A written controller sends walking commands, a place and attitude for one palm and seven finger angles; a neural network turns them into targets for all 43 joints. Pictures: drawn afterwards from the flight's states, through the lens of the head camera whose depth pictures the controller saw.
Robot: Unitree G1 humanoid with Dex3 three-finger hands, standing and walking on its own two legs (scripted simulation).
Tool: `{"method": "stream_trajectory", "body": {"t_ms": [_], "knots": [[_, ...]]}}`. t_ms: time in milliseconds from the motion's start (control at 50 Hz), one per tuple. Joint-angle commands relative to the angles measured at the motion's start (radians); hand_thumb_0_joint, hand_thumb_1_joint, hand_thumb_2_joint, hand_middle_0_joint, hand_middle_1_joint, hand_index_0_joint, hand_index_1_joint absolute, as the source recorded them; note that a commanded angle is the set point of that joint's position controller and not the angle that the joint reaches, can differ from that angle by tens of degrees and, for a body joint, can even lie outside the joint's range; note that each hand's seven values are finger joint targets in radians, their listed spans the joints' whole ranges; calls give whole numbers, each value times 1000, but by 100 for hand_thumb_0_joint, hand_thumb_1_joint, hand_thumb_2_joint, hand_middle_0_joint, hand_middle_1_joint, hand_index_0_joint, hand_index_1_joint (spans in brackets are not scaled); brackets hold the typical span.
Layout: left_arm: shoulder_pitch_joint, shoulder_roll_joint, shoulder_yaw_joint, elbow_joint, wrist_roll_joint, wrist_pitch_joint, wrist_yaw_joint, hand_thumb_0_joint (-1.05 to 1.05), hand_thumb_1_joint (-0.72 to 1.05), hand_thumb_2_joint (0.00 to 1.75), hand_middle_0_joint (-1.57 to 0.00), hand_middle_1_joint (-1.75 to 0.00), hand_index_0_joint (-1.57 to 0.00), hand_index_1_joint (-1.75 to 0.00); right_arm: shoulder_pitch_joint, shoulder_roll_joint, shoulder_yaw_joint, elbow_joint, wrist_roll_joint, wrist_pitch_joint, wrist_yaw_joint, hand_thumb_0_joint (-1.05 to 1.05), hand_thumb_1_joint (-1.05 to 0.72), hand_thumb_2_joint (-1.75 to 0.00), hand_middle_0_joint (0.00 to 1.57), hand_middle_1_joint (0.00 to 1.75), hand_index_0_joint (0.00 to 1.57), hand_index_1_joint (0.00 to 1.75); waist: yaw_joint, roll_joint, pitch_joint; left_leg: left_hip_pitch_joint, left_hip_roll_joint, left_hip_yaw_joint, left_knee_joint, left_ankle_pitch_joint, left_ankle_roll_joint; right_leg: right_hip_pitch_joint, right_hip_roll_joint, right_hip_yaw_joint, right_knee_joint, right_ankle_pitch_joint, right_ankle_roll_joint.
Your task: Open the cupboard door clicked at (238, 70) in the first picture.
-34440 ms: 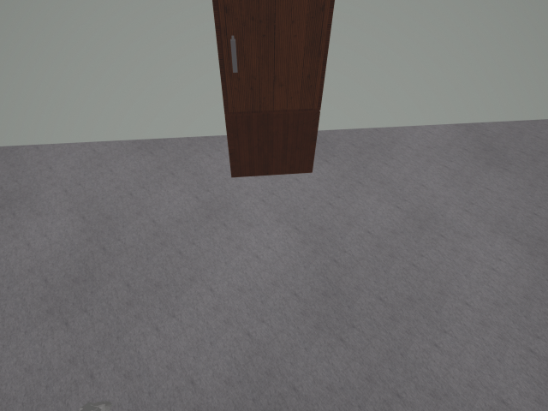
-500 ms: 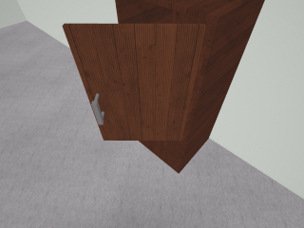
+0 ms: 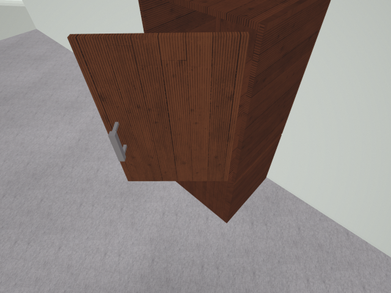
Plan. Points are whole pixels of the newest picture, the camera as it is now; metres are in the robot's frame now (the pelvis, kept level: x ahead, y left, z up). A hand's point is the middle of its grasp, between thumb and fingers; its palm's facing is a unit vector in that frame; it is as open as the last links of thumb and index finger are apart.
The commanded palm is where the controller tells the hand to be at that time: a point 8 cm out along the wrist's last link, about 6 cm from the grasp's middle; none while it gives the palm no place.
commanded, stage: come to a stop and stand still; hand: left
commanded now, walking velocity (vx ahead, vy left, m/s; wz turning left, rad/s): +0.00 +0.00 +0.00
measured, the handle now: (119, 142) +0.55 +0.28 -0.08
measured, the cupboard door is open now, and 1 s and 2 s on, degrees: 42 42 42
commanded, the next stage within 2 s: look again from close up in 0.34 s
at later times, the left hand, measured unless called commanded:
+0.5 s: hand out of the picture +0.03 +0.18 -0.17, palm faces +0.02 -0.98 -0.21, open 7.4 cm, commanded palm none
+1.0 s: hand out of the picture +0.03 +0.20 -0.17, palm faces +0.01 -0.98 -0.22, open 7.4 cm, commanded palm none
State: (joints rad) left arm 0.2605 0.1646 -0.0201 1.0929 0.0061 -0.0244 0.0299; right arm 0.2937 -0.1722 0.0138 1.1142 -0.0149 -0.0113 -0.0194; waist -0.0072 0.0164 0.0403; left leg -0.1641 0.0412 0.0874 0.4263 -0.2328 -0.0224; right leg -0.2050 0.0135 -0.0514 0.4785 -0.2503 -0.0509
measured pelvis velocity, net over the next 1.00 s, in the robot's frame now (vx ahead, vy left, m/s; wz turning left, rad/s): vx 0.01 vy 0.01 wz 0.00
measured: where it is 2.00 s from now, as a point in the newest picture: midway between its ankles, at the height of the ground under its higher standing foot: outside the picture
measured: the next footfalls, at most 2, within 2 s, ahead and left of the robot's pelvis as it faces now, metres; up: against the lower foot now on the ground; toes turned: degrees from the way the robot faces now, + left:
none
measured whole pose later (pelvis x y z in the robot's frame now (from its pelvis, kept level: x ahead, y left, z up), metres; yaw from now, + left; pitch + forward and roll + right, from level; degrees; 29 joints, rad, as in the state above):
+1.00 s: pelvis +0.01 +0.01 +0.00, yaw +0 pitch -1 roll +1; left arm 0.23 0.20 -0.01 1.11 0.01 -0.02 0.03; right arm 0.24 -0.18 0.01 1.15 -0.01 -0.02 -0.03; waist 0.00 -0.01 0.04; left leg -0.13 0.04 0.09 0.39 -0.23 -0.01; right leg -0.17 0.01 -0.05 0.43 -0.24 -0.04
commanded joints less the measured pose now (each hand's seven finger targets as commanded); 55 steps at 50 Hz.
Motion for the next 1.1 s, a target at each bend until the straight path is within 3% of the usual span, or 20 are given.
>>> {"method": "stream_trajectory", "body": {"t_ms": [0,240,940,1020,1080], "knots": [[34,133,29,-26,2,-15,4,0,90,90,-20,-30,-20,-30,38,-82,-16,-22,-1,-19,-3,0,-90,-90,20,30,20,30,2,-32,11,-13,62,-63,-68,48,35,-14,-130,143,-135,102,-7],[34,136,33,-13,4,-15,4,0,90,90,-20,-30,-20,-30,19,-77,-20,-6,1,-18,-10,0,-90,-90,20,30,20,30,6,-25,14,3,71,-60,-70,76,32,6,-128,136,-139,180,-4],[5,159,40,-17,7,-13,0,0,90,90,-20,-30,-20,-30,-23,-114,-27,-2,0,-23,-11,0,-90,-90,20,30,20,30,13,-24,9,17,85,-80,-102,110,40,19,-125,123,-135,188,2],[-3,185,45,-24,7,-16,-1,0,90,90,-20,-30,-20,-30,-26,-141,-31,-7,0,-24,-8,0,-90,-90,20,30,20,30,17,-20,-9,9,74,-77,-92,96,39,33,-145,140,-138,181,-7],[18,160,48,-28,7,-6,5,0,90,90,-20,-30,-20,-30,-1,-97,-26,-15,-2,-10,-5,0,-90,-90,20,30,20,30,20,-23,-3,-18,61,-60,-61,76,28,28,-176,164,-125,175,-18]]}}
